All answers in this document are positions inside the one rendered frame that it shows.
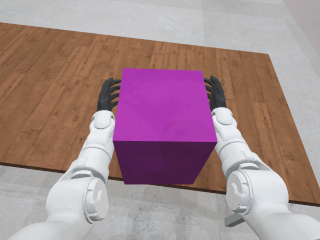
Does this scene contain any carton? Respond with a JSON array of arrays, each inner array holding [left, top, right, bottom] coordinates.
[[112, 68, 218, 185]]

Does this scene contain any right robot upper arm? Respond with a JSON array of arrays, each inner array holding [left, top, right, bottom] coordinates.
[[225, 169, 320, 240]]

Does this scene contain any robot right forearm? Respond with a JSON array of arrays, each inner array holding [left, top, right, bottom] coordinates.
[[211, 107, 289, 206]]

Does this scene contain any robot left forearm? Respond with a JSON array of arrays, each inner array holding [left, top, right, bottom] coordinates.
[[45, 110, 116, 216]]

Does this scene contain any right robot hand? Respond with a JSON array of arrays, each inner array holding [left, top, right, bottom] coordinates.
[[203, 75, 227, 113]]

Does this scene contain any left robot upper arm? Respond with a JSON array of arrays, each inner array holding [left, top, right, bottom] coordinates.
[[7, 176, 109, 240]]

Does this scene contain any table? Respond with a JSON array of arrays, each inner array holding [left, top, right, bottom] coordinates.
[[0, 22, 320, 227]]

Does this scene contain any left robot hand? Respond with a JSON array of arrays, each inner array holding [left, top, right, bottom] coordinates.
[[96, 77, 122, 112]]

